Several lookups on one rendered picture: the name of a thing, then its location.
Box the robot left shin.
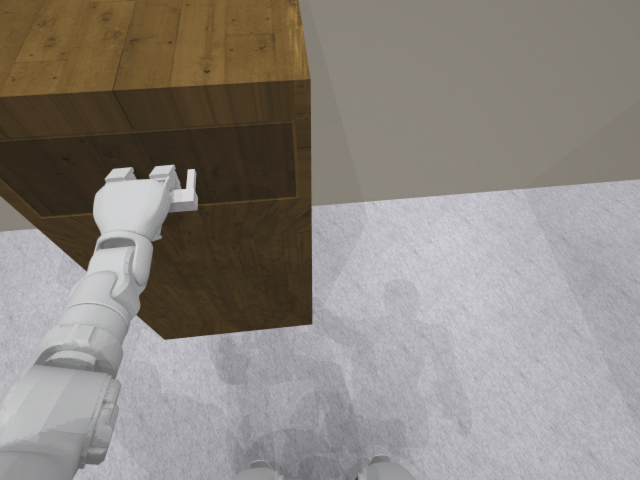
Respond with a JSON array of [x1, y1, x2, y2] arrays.
[[249, 460, 274, 471]]

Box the robot left hand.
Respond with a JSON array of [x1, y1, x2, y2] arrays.
[[93, 165, 181, 242]]

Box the robot left upper arm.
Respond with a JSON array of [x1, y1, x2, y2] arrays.
[[0, 365, 121, 480]]

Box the drawer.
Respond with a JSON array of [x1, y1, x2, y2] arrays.
[[0, 120, 297, 217]]

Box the cabinet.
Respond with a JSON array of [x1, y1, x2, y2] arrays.
[[0, 0, 312, 340]]

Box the handle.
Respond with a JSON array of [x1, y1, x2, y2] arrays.
[[168, 169, 198, 213]]

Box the robot right shin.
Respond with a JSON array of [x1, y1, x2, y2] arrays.
[[366, 454, 391, 469]]

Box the robot shin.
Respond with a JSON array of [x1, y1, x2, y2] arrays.
[[366, 454, 391, 469], [249, 460, 274, 471]]

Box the robot left forearm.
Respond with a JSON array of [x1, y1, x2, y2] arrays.
[[0, 231, 153, 426]]

